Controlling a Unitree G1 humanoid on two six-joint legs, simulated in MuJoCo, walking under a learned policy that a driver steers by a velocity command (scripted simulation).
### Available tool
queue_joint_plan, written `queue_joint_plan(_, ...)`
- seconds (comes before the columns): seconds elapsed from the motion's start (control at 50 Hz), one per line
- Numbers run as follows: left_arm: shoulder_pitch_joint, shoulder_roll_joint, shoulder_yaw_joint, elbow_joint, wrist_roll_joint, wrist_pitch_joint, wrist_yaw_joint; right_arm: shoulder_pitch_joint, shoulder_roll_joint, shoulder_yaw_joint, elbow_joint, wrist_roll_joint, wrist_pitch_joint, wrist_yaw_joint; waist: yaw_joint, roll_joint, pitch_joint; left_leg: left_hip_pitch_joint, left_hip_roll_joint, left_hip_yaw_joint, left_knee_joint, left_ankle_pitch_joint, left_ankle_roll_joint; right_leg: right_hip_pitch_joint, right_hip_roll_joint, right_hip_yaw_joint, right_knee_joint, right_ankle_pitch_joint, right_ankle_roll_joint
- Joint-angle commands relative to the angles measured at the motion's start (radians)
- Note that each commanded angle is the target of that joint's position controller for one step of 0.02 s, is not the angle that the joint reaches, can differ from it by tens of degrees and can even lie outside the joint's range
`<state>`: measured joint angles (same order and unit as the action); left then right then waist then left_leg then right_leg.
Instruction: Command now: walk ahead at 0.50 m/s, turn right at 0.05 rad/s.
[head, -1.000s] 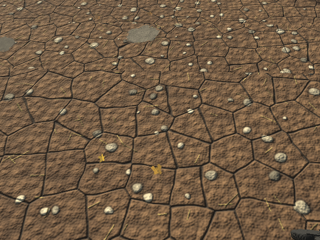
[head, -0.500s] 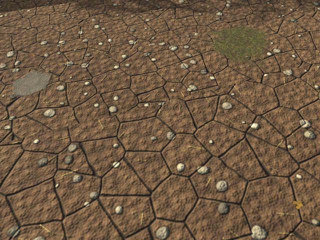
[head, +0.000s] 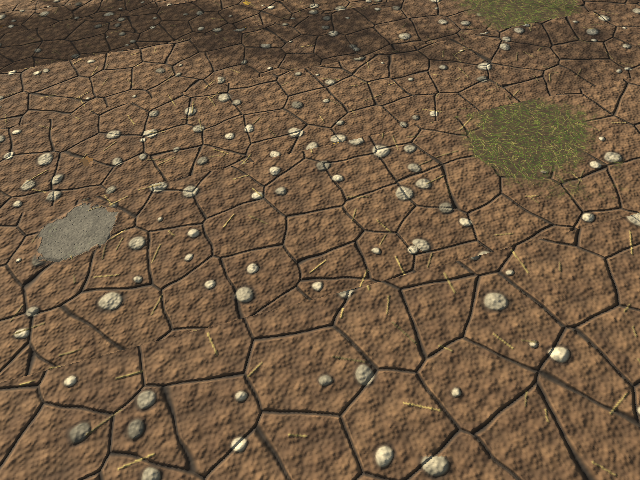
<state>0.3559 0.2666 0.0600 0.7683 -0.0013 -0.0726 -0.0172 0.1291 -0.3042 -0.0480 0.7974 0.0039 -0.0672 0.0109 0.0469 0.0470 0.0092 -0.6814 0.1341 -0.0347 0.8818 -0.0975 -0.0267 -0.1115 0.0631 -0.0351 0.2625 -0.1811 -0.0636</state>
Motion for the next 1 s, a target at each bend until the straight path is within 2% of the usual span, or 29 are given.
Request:
queue_joint_plan(0.02,-0.045,0.164,0.039,-0.056,-0.005,-0.017,0.013,-0.063,-0.026,0.003,-0.060,0.002,-0.014,0.011,-0.013,-0.101,0.033,0.044,-0.015,0.009,-0.181,0.171,-0.001,-0.052,-0.242,0.118,-0.134,0.199,-0.156)
queue_joint_plan(0.1,0.026,0.185,0.046,-0.004,-0.019,-0.006,0.016,-0.160,-0.039,0.005,-0.095,0.011,-0.021,0.031,0.020,-0.105,0.058,0.054,-0.045,0.012,-0.307,0.180,0.023,0.042,-0.288,0.123,-0.100,0.164,-0.139)
queue_joint_plan(0.16,0.029,0.196,0.053,0.020,-0.023,0.009,0.023,-0.153,-0.065,-0.003,-0.104,0.009,-0.027,0.041,-0.003,-0.120,0.047,0.084,-0.063,0.016,-0.359,0.076,0.064,0.135,-0.325,0.137,-0.032,0.253,-0.112)
queue_joint_plan(0.18,0.019,0.201,0.054,0.023,-0.024,0.015,0.025,-0.115,-0.078,-0.009,-0.096,0.009,-0.029,0.041,-0.027,-0.131,0.025,0.145,-0.082,0.036,-0.370,0.038,0.079,0.153,-0.321,0.131,0.017,0.358,-0.100)
queue_joint_plan(0.2,0.002,0.202,0.052,0.025,-0.023,0.022,0.028,-0.021,-0.102,-0.025,-0.069,0.005,-0.030,0.037,-0.082,-0.129,-0.031,0.279,-0.117,0.072,-0.393,0.032,0.103,0.148,-0.288,0.099,0.135,0.517,-0.078)
queue_joint_plan(0.22,0.012,0.170,0.039,0.022,-0.014,0.026,0.032,0.134,-0.153,-0.050,-0.023,0.002,-0.030,0.028,-0.144,-0.104,-0.140,0.513,-0.105,0.061,-0.373,0.061,0.136,0.068,-0.231,0.054,0.337,0.533,-0.046)
queue_joint_plan(0.24,0.105,0.084,0.009,-0.009,0.001,0.019,0.031,0.263,-0.252,-0.072,-0.007,-0.018,-0.029,0.021,-0.139,0.076,-0.313,0.897,0.142,-0.290,-0.358,0.025,0.260,-0.254,-0.124,0.003,0.720,0.215,0.019)
queue_joint_plan(0.26,0.154,0.037,-0.008,0.003,-0.001,0.000,0.027,0.310,-0.241,-0.069,0.012,0.001,-0.026,0.030,-0.131,0.249,-0.403,1.057,0.246,-0.671,-0.527,-0.183,0.353,-0.506,0.006,0.098,0.940,-0.402,0.052)
queue_joint_plan(0.28,0.130,0.050,-0.020,0.035,0.129,-0.038,-0.040,0.452,-0.068,-0.009,0.050,-0.105,-0.054,0.009,-0.210,0.169,-0.288,1.036,0.126,-0.582,-0.608,-0.603,0.273,-0.632,0.017,0.267,0.949,-0.294,-0.015)
queue_joint_plan(0.3,0.010,0.071,-0.002,0.021,0.106,-0.054,-0.045,0.304,-0.069,-0.015,0.043,-0.083,-0.063,0.007,-0.162,0.152,0.006,0.835,0.127,-0.471,-0.655,-0.523,0.258,-0.769,-0.031,0.181,1.024,-0.220,-0.014)
queue_joint_plan(0.32,-0.001,0.092,-0.007,0.017,0.106,-0.062,-0.035,0.226,-0.035,0.001,0.025,-0.062,-0.057,-0.003,-0.124,0.071,-0.055,0.756,0.123,-0.415,-0.671,-0.415,0.264,-0.707,-0.090,0.162,0.976,-0.160,-0.028)
queue_joint_plan(0.34,-0.025,0.054,-0.020,0.016,0.109,-0.061,-0.031,0.189,0.005,0.016,0.021,-0.055,-0.057,-0.009,-0.092,0.030,-0.043,0.666,0.112,-0.350,-0.687,-0.305,0.256,-0.652,-0.138,0.162,0.933,-0.112,-0.031)
queue_joint_plan(0.38,-0.028,0.056,-0.029,0.022,0.094,-0.041,-0.035,0.130,0.025,0.027,0.002,-0.063,-0.054,-0.014,-0.047,0.007,-0.054,0.528,0.111,-0.285,-0.731,-0.170,0.268,-0.557,-0.178,0.158,0.884,-0.063,0.001)
queue_joint_plan(0.44,-0.109,0.042,-0.042,-0.001,0.089,-0.023,-0.040,0.155,-0.027,0.010,-0.001,-0.082,-0.072,-0.003,-0.065,-0.003,-0.025,0.502,0.082,-0.163,-0.759,-0.051,0.302,-0.632,-0.187,0.116,0.752,0.059,0.046)
queue_joint_plan(0.48,-0.151,0.025,-0.050,-0.009,0.090,-0.019,-0.039,0.207,-0.033,0.008,0.015,-0.089,-0.073,0.018,-0.080,-0.018,-0.013,0.498,0.079,-0.114,-0.757,0.063,0.322,-0.645,-0.188,0.087,0.633,0.187,0.063)
queue_joint_plan(0.56,-0.249,0.010,-0.056,-0.038,0.067,-0.009,-0.055,0.249,-0.058,-0.004,0.036,-0.065,-0.069,0.054,-0.080,0.004,-0.011,0.426,0.018,0.008,-0.669,0.440,0.287,-0.458,-0.123,0.011,0.411,0.352,0.055)
queue_joint_plan(0.64,-0.325,0.070,-0.036,-0.051,0.053,-0.019,-0.043,0.252,-0.095,-0.025,0.058,-0.058,-0.064,0.053,-0.067,0.009,-0.010,0.563,0.043,-0.011,-0.573,0.521,0.213,-0.423,-0.091,0.040,0.262,0.370,0.038)
queue_joint_plan(0.68,-0.287,0.103,-0.023,-0.032,0.037,-0.032,-0.026,0.231,-0.095,-0.030,0.064,-0.042,-0.061,0.056,-0.023,-0.012,-0.044,0.587,0.011,-0.017,-0.465,0.648,0.159,-0.287,-0.073,0.026,0.168,0.435,-0.010)
queue_joint_plan(0.7,-0.207,0.159,-0.006,-0.002,0.019,-0.044,-0.015,0.246,-0.087,-0.030,0.053,-0.031,-0.060,0.066,-0.004,-0.047,-0.136,0.550,-0.051,-0.015,-0.386,0.679,0.110,-0.074,-0.083,0.019,0.166,0.650,-0.074)
queue_joint_plan(0.72,-0.148,0.227,0.002,-0.011,0.009,-0.045,-0.007,0.403,0.034,0.005,0.044,-0.039,-0.060,0.060,-0.062,-0.184,-0.402,0.373,-0.120,0.009,-0.197,0.373,0.037,0.355,-0.326,0.208,0.266,1.032,-0.307)
queue_joint_plan(0.74,-0.039,0.208,0.003,-0.010,0.015,-0.030,-0.002,0.431,0.050,0.021,0.028,-0.055,-0.058,0.053,-0.004,-0.296,-0.587,0.167,-0.220,0.045,0.117,-0.427,-0.027,0.602,-0.574,0.506,0.206,1.074,-0.502)
queue_joint_plan(0.76,0.073,0.193,0.015,0.029,0.042,-0.025,0.019,0.306,-0.031,-0.011,0.005,-0.066,-0.035,0.049,0.061,-0.186,-0.519,0.117,-0.180,-0.026,0.301,-0.628,-0.021,0.469,-0.546,0.506,0.133,0.750,-0.404)
queue_joint_plan(0.78,-0.028,0.223,0.033,0.016,0.027,-0.032,0.040,0.237,-0.031,-0.018,-0.017,-0.067,-0.025,0.031,0.017,-0.160,-0.304,0.081,-0.120,-0.030,0.331,-0.596,-0.011,0.222,-0.494,0.391,0.060,0.457,-0.304)
queue_joint_plan(0.8,-0.168,0.151,0.016,-0.017,0.004,-0.031,0.050,0.257,-0.043,-0.021,0.007,-0.075,-0.017,0.009,-0.040,-0.148,-0.185,0.127,-0.074,-0.024,0.273,-0.552,-0.023,0.019,-0.430,0.297,-0.022,0.329,-0.242)
queue_joint_plan(0.82,-0.239,0.085,-0.006,-0.038,-0.010,-0.031,0.049,0.284,-0.003,-0.007,0.021,-0.084,-0.012,0.004,-0.085,-0.159,-0.144,0.190,-0.053,-0.024,0.204,-0.530,-0.041,-0.081,-0.396,0.231,-0.055,0.299,-0.206)
queue_joint_plan(0.84,-0.266,0.072,-0.006,-0.058,-0.003,-0.031,0.051,0.289,0.018,0.001,0.024,-0.087,-0.010,0.010,-0.098,-0.155,-0.135,0.254,-0.050,0.003,0.201,-0.495,-0.052,-0.157,-0.369,0.173,-0.067,0.315,-0.194)
queue_joint_plan(0.88,-0.310,0.154,0.032,-0.091,0.021,-0.040,0.056,0.322,0.011,-0.002,0.032,-0.069,-0.003,0.038,-0.119,-0.115,-0.150,0.351,-0.078,0.088,0.113,-0.398,-0.051,-0.232,-0.308,0.041,-0.093,0.270,-0.180)
queue_joint_plan(0.92,-0.297,0.196,0.064,-0.104,0.026,-0.043,0.060,0.296,-0.011,-0.003,0.022,-0.059,-0.002,0.062,-0.087,-0.134,-0.146,0.353,-0.082,0.117,0.041,-0.337,-0.038,-0.211,-0.312,0.006,-0.103,0.202,-0.182)
queue_joint_plan(1.0,-0.302,0.162,0.075,-0.114,0.038,-0.049,0.058,0.234,-0.032,0.001,-0.018,-0.049,-0.011,0.058,-0.087,-0.127,-0.126,0.342,-0.027,0.052,-0.127,-0.221,0.036,-0.140,-0.415,0.081,-0.079,0.088,-0.181)
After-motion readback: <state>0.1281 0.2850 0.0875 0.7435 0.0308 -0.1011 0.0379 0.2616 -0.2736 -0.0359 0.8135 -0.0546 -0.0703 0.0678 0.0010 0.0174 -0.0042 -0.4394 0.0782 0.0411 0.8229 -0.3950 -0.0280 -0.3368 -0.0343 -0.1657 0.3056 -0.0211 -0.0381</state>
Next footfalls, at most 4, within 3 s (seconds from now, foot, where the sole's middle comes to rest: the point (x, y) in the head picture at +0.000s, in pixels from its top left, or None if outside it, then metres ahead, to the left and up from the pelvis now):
0.22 left None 0.31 0.16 -0.78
0.70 right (384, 428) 0.60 -0.05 -0.78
1.08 left None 0.49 0.18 -0.78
1.62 right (375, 445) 0.57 -0.03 -0.78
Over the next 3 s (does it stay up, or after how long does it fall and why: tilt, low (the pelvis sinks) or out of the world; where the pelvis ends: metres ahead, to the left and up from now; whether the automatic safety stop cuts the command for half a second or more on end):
stays up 0.82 0.31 -0.06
